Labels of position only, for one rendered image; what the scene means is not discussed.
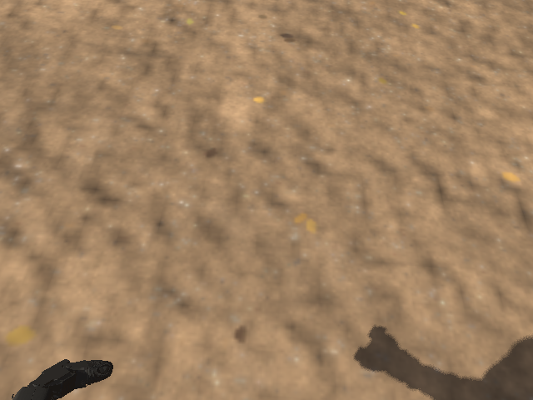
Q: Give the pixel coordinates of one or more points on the robot left hand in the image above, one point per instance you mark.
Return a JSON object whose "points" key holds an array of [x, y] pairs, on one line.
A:
{"points": [[63, 377]]}

